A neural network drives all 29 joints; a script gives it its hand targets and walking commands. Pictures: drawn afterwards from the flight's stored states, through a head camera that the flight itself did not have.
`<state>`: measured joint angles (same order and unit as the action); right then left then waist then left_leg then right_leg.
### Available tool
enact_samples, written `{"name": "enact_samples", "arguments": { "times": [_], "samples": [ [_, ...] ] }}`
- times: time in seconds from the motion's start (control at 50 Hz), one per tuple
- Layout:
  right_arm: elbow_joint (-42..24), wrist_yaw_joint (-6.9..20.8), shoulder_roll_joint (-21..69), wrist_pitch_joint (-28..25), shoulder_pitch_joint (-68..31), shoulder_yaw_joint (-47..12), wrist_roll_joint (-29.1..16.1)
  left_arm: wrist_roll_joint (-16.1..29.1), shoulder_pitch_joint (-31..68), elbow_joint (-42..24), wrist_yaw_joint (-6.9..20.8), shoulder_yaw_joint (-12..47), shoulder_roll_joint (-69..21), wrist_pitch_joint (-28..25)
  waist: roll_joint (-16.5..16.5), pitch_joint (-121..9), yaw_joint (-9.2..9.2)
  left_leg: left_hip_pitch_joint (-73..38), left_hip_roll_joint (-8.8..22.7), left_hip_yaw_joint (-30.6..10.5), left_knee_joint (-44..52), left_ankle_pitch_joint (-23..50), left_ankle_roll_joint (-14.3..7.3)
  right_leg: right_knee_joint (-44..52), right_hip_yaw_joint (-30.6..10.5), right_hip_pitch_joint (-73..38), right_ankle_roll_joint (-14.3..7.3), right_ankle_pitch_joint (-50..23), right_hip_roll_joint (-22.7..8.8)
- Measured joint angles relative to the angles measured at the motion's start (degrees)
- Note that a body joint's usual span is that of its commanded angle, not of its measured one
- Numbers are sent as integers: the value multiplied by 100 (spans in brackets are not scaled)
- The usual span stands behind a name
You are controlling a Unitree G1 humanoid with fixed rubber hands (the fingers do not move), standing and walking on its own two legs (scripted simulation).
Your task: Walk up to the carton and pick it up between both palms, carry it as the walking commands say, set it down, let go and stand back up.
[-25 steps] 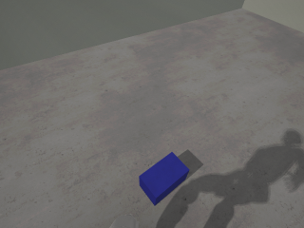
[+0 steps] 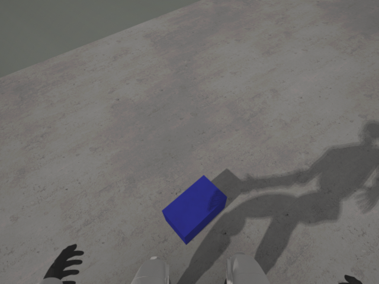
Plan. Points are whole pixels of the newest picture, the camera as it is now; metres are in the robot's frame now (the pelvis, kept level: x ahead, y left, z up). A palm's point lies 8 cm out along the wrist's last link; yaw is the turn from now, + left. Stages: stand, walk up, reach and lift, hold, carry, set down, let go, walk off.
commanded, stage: walk up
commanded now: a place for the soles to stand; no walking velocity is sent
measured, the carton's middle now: (195, 209) +0.49 +0.01 -0.64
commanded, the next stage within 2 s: none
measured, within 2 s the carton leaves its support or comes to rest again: neither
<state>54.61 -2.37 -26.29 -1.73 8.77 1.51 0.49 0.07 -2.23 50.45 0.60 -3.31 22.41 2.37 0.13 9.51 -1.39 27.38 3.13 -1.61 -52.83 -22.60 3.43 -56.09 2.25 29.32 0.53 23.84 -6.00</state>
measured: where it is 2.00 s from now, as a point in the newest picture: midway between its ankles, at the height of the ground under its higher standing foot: outside the picture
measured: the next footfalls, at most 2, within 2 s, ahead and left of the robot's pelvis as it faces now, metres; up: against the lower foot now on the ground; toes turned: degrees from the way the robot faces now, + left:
left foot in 0.26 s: +0.02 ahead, +0.13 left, +0.00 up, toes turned +5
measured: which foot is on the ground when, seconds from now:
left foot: down 0.00-0.04, up 0.06-0.24, down 0.26-1.00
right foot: down 0.00-1.00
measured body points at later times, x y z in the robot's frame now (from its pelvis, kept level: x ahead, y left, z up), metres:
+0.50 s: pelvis -0.02 +0.02 +0.02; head +0.00 +0.03 +0.47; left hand +0.05 +0.35 -0.11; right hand +0.10 -0.30 -0.09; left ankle -0.02 +0.13 -0.68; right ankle +0.03 -0.12 -0.68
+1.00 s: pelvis -0.02 +0.01 +0.06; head -0.02 +0.00 +0.51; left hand +0.03 +0.32 -0.07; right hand +0.10 -0.29 -0.07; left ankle -0.02 +0.13 -0.68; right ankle +0.03 -0.12 -0.68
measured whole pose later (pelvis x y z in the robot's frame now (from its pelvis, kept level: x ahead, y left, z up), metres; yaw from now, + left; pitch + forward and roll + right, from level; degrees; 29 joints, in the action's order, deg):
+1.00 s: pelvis -0.02 +0.01 +0.06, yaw +3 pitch -3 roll +0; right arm 65.8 1.0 -21.3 -1.0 3.2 0.9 0.9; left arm -0.8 -5.1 67.4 0.6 0.0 20.7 -2.1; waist 1.0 2.9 1.0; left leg 9.6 0.8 2.0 -25.9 -13.2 0.2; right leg -25.9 1.7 12.8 0.8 10.2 -2.4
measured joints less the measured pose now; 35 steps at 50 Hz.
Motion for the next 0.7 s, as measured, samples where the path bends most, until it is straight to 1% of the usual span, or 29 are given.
{"name": "enact_samples", "arguments": {
  "times": [0.02, 0.04, 0.08, 0.12, 0.16, 0.2, 0.24, 0.26, 0.28, 0.3, 0.34, 0.36, 0.4, 0.42, 0.44, 0.46, 0.5, 0.52, 0.56, 0.62, 0.66, 0.7],
  "samples": [
    [45, 10, -11, 22, -23, 6, 5, 0, 30, 25, 6, 8, -21, 5, 52, -13, -2, 34, -5, -28, 17, 20, -24, 15, 29, 21, -12, -13, -2],
    [87, 13, -11, 48, -44, 5, 5, -4, 41, 48, 19, 14, -27, -1, 79, -35, -3, 74, -27, -41, 26, 30, -130, 25, 48, 49, -23, -24, -16],
    [138, 3, 24, 90, -43, 5, 16, -39, 64, 98, 30, 17, 7, -30, 11, -76, 22, 174, -174, -5, -234, -425, -348, -15, 23, 123, -46, -17, -121],
    [191, 20, 20, 104, -24, 2, 34, -63, 87, 163, 16, 8, 24, -65, -15, -80, 64, 213, -283, 59, -673, -753, -480, 8, 22, 121, -64, -32, -200],
    [219, 45, -14, 114, 13, 16, 42, -69, 64, 167, -17, 5, 7, -82, 65, -95, 81, 175, -318, 73, -917, -855, -542, 134, 106, 63, -36, -107, -216],
    [251, 72, -27, 121, 67, 31, 47, -74, 32, 169, -45, 6, 12, -96, 141, -161, 106, 59, -309, 109, -872, -819, -564, 252, 209, 40, -4, -186, -207],
    [294, 103, -18, 112, 114, 33, 35, -63, 6, 195, -68, 6, 54, -118, 146, -226, 133, -210, -298, 229, -433, -715, -575, 293, 270, 47, 36, -230, -226],
    [322, 122, -1, 97, 134, 38, 44, -49, 4, 220, -74, 0, 93, -118, 110, -254, 132, -389, -306, 292, -63, -625, -578, 266, 287, 66, 63, -228, -263],
    [362, 132, 57, 70, 122, 43, 73, -36, 16, 264, -81, -13, 151, -109, -23, -215, 148, -462, -381, 351, 41, -569, -511, 214, 232, 65, 63, -215, -346],
    [381, 139, 98, 34, 125, 34, 105, 5, -10, 313, -93, -20, 177, -94, -90, -208, 177, -490, -407, 386, 37, -546, -474, 178, 141, 58, 2, -164, -315],
    [406, 160, 187, -20, 138, 9, 150, 71, -115, 449, -141, -13, 207, -68, -136, -298, 176, -512, -380, 381, 54, -522, -466, 159, -157, 1, -166, 393, -33],
    [414, 169, 230, -27, 137, -9, 158, 85, -151, 555, -161, -4, 223, -80, -155, -354, 145, -522, -373, 350, 99, -492, -480, 161, -208, -49, -207, 592, 60],
    [436, 175, 301, -17, 94, -23, 151, 133, -188, 743, -164, -18, 244, -114, -191, -430, 125, -523, -356, 301, 188, -424, -506, 162, -195, -162, -231, 645, 173],
    [440, 168, 323, -1, 48, -32, 147, 140, -211, 808, -157, -25, 244, -141, -199, -446, 141, -519, -335, 296, 214, -399, -501, 282, -147, -266, -242, 492, 211],
    [447, 166, 337, 21, -18, -40, 122, 137, -251, 857, -153, -16, 240, -179, -203, -453, 172, -521, -309, 309, 226, -387, -485, 553, -93, -419, -242, 116, 235],
    [452, 167, 337, 40, -117, -44, 87, 126, -278, 905, -151, -6, 210, -221, -166, -412, 208, -544, -257, 321, 225, -383, -462, 737, -91, -492, -136, -304, 279],
    [444, 164, 353, 58, -315, -44, 29, 59, -315, 1017, -142, 41, 113, -298, -64, -330, 218, -612, -183, 297, 293, -329, -430, 895, -63, -606, 53, -404, 344],
    [432, 157, 379, 54, -393, -48, 10, 25, -318, 1082, -130, 69, 74, -325, -59, -318, 207, -649, -200, 296, 386, -261, -416, 973, -61, -647, 99, -393, 327],
    [463, 152, 439, 27, -512, -71, 12, 6, -305, 1199, -106, 123, 10, -322, -100, -350, 240, -741, -272, 356, 660, -88, -435, 1134, -114, -683, 107, -440, 265],
    [572, 194, 464, 3, -622, -80, 36, 21, -275, 1311, -70, 177, -116, -291, 38, -391, 299, -874, -240, 348, 989, 106, -475, 1546, -89, -859, 7, -653, 316],
    [647, 213, 501, 4, -660, -102, 21, 8, -275, 1345, -33, 204, -138, -317, 99, -410, 325, -979, -213, 320, 1198, 228, -464, 1854, -53, -1018, 40, -847, 346],
    [718, 230, 556, 16, -688, -131, 12, -6, -276, 1400, -11, 202, -106, -349, 91, -447, 336, -1078, -214, 306, 1413, 350, -441, 2070, -33, -1125, 64, -969, 349]
  ]
}}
